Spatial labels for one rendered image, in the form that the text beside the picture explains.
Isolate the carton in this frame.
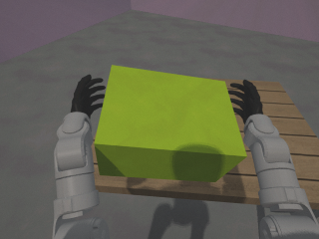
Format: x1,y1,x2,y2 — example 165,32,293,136
94,65,247,182

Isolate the left robot upper arm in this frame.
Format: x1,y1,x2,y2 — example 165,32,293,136
54,216,110,239

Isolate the right robot forearm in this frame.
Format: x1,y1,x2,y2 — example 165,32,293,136
243,114,319,228

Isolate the left robot hand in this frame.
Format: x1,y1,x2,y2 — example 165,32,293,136
71,74,106,119

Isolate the left robot forearm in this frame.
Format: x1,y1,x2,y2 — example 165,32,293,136
52,112,100,239

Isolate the table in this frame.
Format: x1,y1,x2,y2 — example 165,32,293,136
91,78,319,218

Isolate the right robot hand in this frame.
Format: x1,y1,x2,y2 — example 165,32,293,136
228,80,263,124

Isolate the right robot upper arm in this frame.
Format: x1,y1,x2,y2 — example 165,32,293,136
259,214,319,239

